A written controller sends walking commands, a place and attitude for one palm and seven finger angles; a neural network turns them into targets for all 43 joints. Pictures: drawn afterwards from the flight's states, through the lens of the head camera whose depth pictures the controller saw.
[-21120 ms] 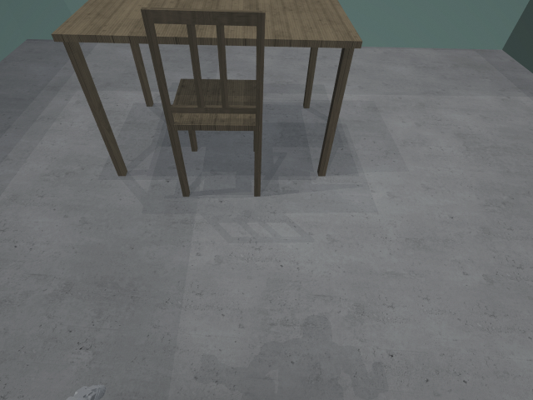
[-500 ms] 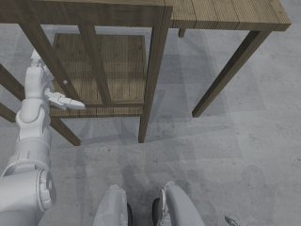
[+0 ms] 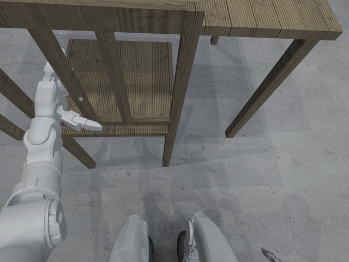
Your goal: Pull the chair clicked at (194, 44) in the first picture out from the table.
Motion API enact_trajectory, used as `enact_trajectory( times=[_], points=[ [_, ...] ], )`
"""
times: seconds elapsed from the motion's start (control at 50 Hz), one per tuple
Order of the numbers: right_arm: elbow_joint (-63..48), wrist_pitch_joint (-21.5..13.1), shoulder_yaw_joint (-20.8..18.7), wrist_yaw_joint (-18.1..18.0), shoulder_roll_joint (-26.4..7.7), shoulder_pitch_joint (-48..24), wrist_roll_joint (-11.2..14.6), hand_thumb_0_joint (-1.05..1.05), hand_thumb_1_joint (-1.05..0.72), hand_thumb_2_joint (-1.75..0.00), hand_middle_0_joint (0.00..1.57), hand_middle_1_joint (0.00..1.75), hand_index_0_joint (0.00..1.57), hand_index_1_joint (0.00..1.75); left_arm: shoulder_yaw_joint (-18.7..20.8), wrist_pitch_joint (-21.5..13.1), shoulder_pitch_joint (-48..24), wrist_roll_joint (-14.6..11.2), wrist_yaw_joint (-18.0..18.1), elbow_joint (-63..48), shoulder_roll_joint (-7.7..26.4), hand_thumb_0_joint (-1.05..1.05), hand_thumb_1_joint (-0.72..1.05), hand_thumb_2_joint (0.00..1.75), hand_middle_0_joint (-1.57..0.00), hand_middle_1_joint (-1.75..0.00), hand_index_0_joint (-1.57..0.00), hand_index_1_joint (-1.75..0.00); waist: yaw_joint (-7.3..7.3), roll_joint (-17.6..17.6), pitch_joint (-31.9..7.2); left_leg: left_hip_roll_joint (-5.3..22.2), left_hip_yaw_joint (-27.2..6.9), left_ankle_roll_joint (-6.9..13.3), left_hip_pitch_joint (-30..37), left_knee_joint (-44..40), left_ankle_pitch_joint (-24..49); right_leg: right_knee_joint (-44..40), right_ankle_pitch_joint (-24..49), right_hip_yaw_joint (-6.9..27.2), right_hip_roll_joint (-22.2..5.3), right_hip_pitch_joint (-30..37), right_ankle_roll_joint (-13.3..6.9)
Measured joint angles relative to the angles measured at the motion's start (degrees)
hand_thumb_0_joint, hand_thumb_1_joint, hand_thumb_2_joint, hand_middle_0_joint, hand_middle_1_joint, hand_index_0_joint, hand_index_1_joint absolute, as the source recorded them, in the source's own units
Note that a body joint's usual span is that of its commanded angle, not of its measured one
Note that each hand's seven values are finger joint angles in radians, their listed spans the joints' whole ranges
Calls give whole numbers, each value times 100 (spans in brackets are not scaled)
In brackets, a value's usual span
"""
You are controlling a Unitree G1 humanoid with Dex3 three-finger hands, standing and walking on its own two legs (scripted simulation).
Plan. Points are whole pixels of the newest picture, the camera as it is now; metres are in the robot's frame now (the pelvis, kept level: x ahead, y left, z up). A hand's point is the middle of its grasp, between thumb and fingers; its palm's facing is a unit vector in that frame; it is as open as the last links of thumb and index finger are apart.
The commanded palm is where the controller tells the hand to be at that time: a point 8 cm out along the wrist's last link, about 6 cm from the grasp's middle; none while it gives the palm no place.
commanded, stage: hook a spindle and tug to test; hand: left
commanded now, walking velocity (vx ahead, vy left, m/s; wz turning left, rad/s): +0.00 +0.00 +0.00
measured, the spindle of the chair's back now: (72, 86) +0.49 +0.22 +0.03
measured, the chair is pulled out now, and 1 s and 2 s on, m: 0.00 0.00 0.04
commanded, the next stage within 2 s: step backward, pulling the chair out in 1.38 s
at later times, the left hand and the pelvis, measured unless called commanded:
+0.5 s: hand (83, 96) +0.47 +0.19 +0.03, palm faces +0.03 -1.00 -0.04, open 10.6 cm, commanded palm +0.44 +0.23 +0.02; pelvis +0.00 +0.00 +0.00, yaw +0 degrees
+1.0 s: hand (83, 96) +0.47 +0.19 +0.03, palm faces +0.02 -1.00 -0.04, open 5.4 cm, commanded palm +0.43 +0.23 +0.02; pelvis +0.01 +0.00 +0.01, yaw -1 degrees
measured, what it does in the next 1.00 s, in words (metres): stands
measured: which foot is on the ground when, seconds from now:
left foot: down 0.00-1.00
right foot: down 0.00-1.00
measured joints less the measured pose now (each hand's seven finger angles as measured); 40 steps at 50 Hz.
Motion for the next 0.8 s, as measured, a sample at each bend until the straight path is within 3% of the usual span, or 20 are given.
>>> enact_trajectory(
  times=[0.18, 0.34, 0.54, 0.8],
  points=[
    [-4, -17, 6, 15, 38, -44, -58, 1, -90, -90, 21, 30, 20, 30, 44, -163, -80, 152, 259, 32, -87, -1, -49, 30, -18, -47, -18, -46, -39, -5, 16, -5, -4, -8, -65, 72, -27, 85, -37, -3, -8, -70, -9],
    [-4, 32, 13, 23, 60, 17, -26, 1, -90, -90, 21, 30, 20, 30, 33, -56, -39, 88, 145, -47, 0, -1, -39, 34, -31, -88, -31, -88, -40, 22, 21, 10, 5, -17, -28, 42, -22, 56, -24, 10, 11, -42, -15],
    [36, 8, -20, 50, 44, 81, -30, 1, -90, -90, 21, 30, 20, 30, 3, -35, 2, 56, 331, -36, -90, 0, 5, 53, -45, -132, -43, -132, -22, 15, -15, 1, 18, -18, 35, -32, 2, -3, -5, 30, 11, 10, -14],
    [23, 46, -56, 63, 34, 60, -22, 1, -90, -90, 21, 30, 20, 30, -24, -54, 129, 36, 284, -163, -98, 1, 70, 81, -49, -144, -44, -144, -21, 7, -19, 0, 23, -16, 96, -59, -29, -34, -29, 43, 20, 68, -5]
  ],
)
